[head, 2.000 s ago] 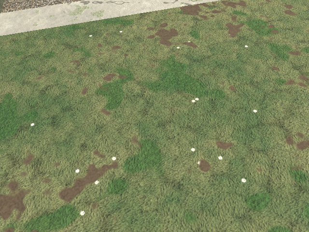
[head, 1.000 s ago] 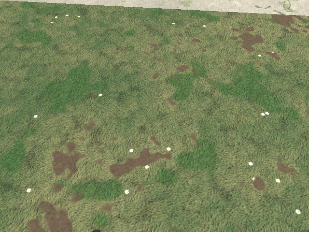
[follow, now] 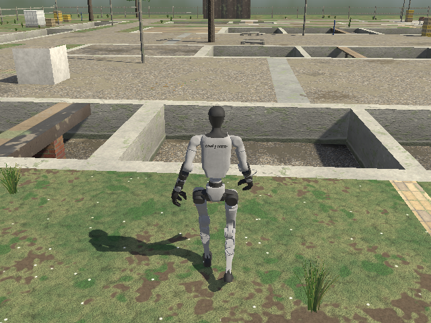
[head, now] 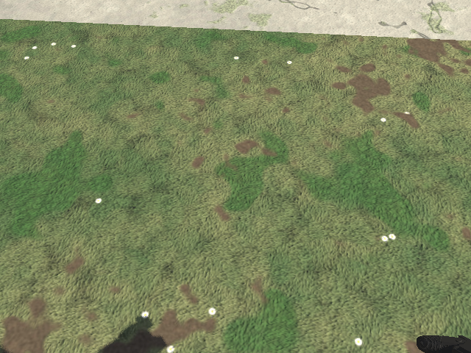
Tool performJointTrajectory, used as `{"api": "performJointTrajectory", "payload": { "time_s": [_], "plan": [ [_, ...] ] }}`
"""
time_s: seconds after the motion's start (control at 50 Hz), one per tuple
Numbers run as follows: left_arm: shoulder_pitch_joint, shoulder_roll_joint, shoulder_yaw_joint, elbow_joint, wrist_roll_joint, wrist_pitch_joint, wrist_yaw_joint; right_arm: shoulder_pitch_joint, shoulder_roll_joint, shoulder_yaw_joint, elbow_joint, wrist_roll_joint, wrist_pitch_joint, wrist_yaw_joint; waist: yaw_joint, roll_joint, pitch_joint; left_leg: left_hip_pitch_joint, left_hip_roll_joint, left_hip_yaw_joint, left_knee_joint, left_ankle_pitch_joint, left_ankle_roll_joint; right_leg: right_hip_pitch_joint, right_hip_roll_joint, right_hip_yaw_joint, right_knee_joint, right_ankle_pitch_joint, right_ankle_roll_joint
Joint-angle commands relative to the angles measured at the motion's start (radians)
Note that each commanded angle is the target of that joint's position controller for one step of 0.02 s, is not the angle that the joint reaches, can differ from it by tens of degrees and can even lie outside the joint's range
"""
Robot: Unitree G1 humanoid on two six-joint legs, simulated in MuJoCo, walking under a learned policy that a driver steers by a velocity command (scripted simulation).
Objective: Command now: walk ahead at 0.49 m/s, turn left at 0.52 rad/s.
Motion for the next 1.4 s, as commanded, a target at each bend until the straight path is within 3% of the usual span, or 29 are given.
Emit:
{"api": "performJointTrajectory", "payload": {
  "time_s": [0.02,0.04,0.08,0.14,0.26,0.36,0.38,0.4,0.42,0.44,0.48,0.52,0.6,0.76,0.82,0.84,0.86,0.88,0.92,0.96,1.0,1.06,1.14,1.26,1.28,1.3,1.32,1.34,1.4],
  "plan": [
    [-0.120,0.144,0.014,-0.187,-0.038,-0.089,-0.033,0.252,-0.166,-0.058,-0.012,-0.002,-0.011,-0.020,-0.123,0.008,-0.235,0.729,0.353,-0.658,-0.329,-0.079,0.253,-0.671,-0.017,0.212,0.351,0.062,-0.022],
    [-0.126,0.129,0.012,-0.183,-0.016,-0.091,-0.027,0.185,-0.145,-0.050,-0.023,0.002,-0.014,-0.019,-0.068,-0.073,-0.147,0.570,0.307,-0.568,-0.347,0.012,0.221,-0.630,-0.054,0.194,0.254,0.103,-0.015],
    [-0.085,0.138,0.023,-0.171,0.011,-0.068,-0.023,0.108,-0.113,-0.037,-0.045,-0.013,-0.016,-0.025,-0.003,-0.027,-0.090,0.378,0.245,-0.463,-0.392,0.154,0.205,-0.516,-0.094,0.185,0.161,0.157,0.017],
    [-0.082,0.103,0.011,-0.176,0.027,-0.039,-0.014,0.108,-0.137,-0.043,-0.025,-0.009,-0.021,-0.042,0.012,0.010,-0.068,0.224,0.202,-0.358,-0.409,0.284,0.198,-0.465,-0.096,0.137,0.023,0.218,0.077],
    [-0.317,0.066,-0.007,-0.233,0.012,-0.045,-0.021,0.205,-0.176,-0.055,0.022,0.003,0.009,-0.067,-0.092,0.074,-0.070,0.179,0.122,-0.307,-0.313,0.207,0.097,-0.335,0.015,0.103,-0.427,0.548,0.104],
    [-0.207,0.128,0.035,-0.211,0.012,-0.061,-0.031,0.159,-0.144,-0.052,0.005,0.007,0.038,-0.085,-0.004,0.128,-0.141,0.305,0.134,-0.441,-0.060,0.226,-0.002,-0.186,0.027,0.146,-0.598,0.541,0.029],
    [-0.141,0.157,0.044,-0.207,0.029,-0.065,-0.025,0.161,-0.096,-0.038,-0.011,-0.001,0.035,-0.084,0.022,0.089,-0.210,0.263,0.078,-0.401,0.090,0.166,-0.047,-0.035,-0.054,0.185,-0.610,0.665,-0.016],
    [-0.067,0.216,0.052,-0.215,0.046,-0.059,-0.015,0.246,-0.020,-0.015,-0.026,-0.029,0.033,-0.082,0.005,-0.136,-0.340,0.080,-0.016,-0.292,0.390,-0.338,-0.106,0.241,-0.299,0.395,-0.534,1.056,-0.104],
    [-0.034,0.231,0.060,-0.190,0.042,-0.037,-0.024,0.407,-0.062,-0.012,-0.027,0.001,0.027,-0.073,-0.055,-0.395,-0.468,-0.124,-0.044,-0.245,0.635,-0.577,-0.142,0.396,-0.497,0.766,-0.591,0.927,-0.282],
    [-0.091,0.163,0.047,-0.225,0.029,-0.022,-0.023,0.392,-0.155,-0.037,0.009,0.011,0.041,-0.076,-0.033,-0.236,-0.400,-0.174,0.026,-0.261,0.748,-0.480,-0.176,0.316,-0.446,0.735,-0.632,0.703,-0.266],
    [-0.172,0.086,0.020,-0.238,0.027,0.006,-0.011,0.223,-0.182,-0.052,-0.016,0.008,0.080,-0.088,-0.009,-0.101,-0.230,-0.185,0.081,-0.186,0.750,-0.351,-0.206,0.112,-0.325,0.453,-0.662,0.569,-0.199],
    [-0.218,0.098,0.022,-0.218,0.032,0.018,-0.005,0.203,-0.139,-0.049,-0.033,0.006,0.106,-0.092,-0.039,-0.142,-0.133,-0.099,0.113,-0.141,0.650,-0.301,-0.207,-0.077,-0.243,0.291,-0.718,0.550,-0.181],
    [-0.215,0.120,0.038,-0.185,0.030,0.020,0.004,0.170,-0.081,-0.034,-0.056,-0.006,0.109,-0.092,-0.028,-0.159,-0.166,-0.052,0.130,-0.102,0.472,-0.260,-0.208,-0.049,-0.275,0.196,-0.747,0.684,-0.233],
    [-0.248,0.174,0.061,-0.151,0.000,0.051,-0.003,0.084,-0.101,-0.040,-0.098,-0.006,0.123,-0.052,-0.012,-0.161,-0.152,0.116,0.139,-0.034,0.146,-0.174,-0.144,-0.054,-0.321,0.098,-0.748,0.479,-0.210],
    [-0.235,0.163,0.061,-0.126,-0.021,0.063,-0.003,0.141,-0.109,-0.055,-0.080,-0.009,0.120,-0.045,-0.047,-0.128,-0.156,0.274,0.088,0.005,-0.102,-0.050,-0.080,-0.087,-0.284,0.030,-0.622,0.401,-0.120],
    [-0.186,0.124,0.053,-0.104,-0.012,0.067,-0.007,0.182,-0.159,-0.072,-0.073,-0.011,0.117,-0.054,-0.049,-0.018,-0.145,0.381,0.132,-0.100,-0.208,0.100,-0.033,-0.187,-0.224,-0.036,-0.480,0.288,-0.041],
    [-0.178,0.062,0.031,-0.143,0.042,0.068,-0.015,0.196,-0.280,-0.097,-0.097,-0.014,0.112,-0.076,-0.011,0.315,-0.134,0.517,0.398,-0.477,-0.241,0.439,0.103,-0.479,-0.066,-0.131,-0.140,-0.120,0.074],
    [-0.274,0.106,0.043,-0.171,0.030,0.064,-0.004,0.185,-0.268,-0.086,-0.116,-0.051,0.091,-0.068,-0.085,0.259,-0.165,0.410,0.480,-0.566,-0.287,0.402,0.243,-0.553,-0.005,0.049,0.051,-0.197,0.084],
    [-0.249,0.128,0.056,-0.134,-0.006,0.076,0.003,0.087,-0.173,-0.054,-0.102,-0.047,0.059,-0.063,-0.036,0.134,-0.142,0.362,0.372,-0.366,-0.285,0.304,0.147,-0.534,-0.045,0.106,0.109,-0.035,0.064],
    [-0.185,0.108,0.054,-0.082,0.012,0.086,0.006,0.011,-0.081,-0.016,-0.091,-0.030,0.051,-0.069,0.000,0.118,-0.162,0.330,0.306,-0.246,-0.271,0.342,0.086,-0.443,-0.056,0.102,0.094,0.095,0.085],
    [-0.143,0.077,0.044,-0.054,0.000,0.088,-0.004,-0.003,-0.025,0.009,-0.066,-0.050,0.042,-0.072,0.018,0.122,-0.174,0.297,0.272,-0.166,-0.276,0.361,0.074,-0.328,-0.056,0.103,0.015,0.160,0.101],
    [-0.202,0.057,0.023,-0.070,-0.004,0.090,-0.012,0.004,-0.057,0.000,-0.035,-0.060,0.041,-0.076,-0.025,0.124,-0.135,0.309,0.284,-0.155,-0.280,0.264,0.078,-0.248,-0.061,0.100,-0.220,0.151,0.100],
    [-0.205,0.115,0.033,-0.097,-0.016,0.096,-0.011,0.033,-0.139,-0.030,-0.002,-0.040,0.063,-0.082,-0.057,0.125,-0.091,0.354,0.367,-0.248,-0.262,0.232,0.133,-0.283,-0.042,0.064,-0.263,0.032,0.083],
    [-0.107,0.075,0.029,-0.080,-0.014,0.095,-0.026,-0.015,-0.136,-0.046,0.017,-0.010,0.086,-0.104,0.002,0.092,-0.124,0.372,0.364,-0.179,-0.147,0.371,0.076,-0.171,-0.009,0.010,-0.501,0.202,0.012],
    [-0.102,0.106,0.036,-0.086,-0.005,0.094,-0.026,0.009,-0.124,-0.049,0.028,-0.004,0.086,-0.107,0.002,0.043,-0.117,0.327,0.311,-0.126,-0.080,0.237,0.009,-0.116,-0.027,0.076,-0.604,0.374,-0.028],
    [-0.081,0.214,0.064,-0.092,0.001,0.091,-0.012,0.002,-0.075,-0.041,0.000,-0.032,0.078,-0.105,-0.032,-0.196,-0.142,0.162,0.189,0.008,0.141,0.043,-0.094,0.002,-0.197,0.328,-0.636,0.698,-0.119],
    [-0.061,0.240,0.071,-0.099,0.013,0.084,-0.014,-0.105,-0.062,-0.035,-0.040,-0.043,0.073,-0.110,0.031,-0.320,-0.104,-0.057,0.026,0.009,0.298,-0.399,-0.161,0.041,-0.348,0.567,-0.704,0.835,-0.304],
    [-0.045,0.214,0.062,-0.108,0.035,0.065,-0.015,-0.134,-0.077,-0.042,-0.039,-0.038,0.071,-0.108,0.056,-0.221,-0.125,-0.115,0.039,-0.101,0.497,-0.516,-0.167,0.062,-0.369,0.574,-0.723,0.828,-0.354],
    [-0.177,0.174,0.055,-0.134,-0.010,0.050,0.000,-0.059,-0.094,-0.057,0.004,-0.028,0.080,-0.107,-0.017,-0.085,-0.106,-0.161,0.085,-0.149,0.521,-0.319,-0.183,0.067,-0.241,0.405,-0.687,0.739,-0.230]
  ]
}}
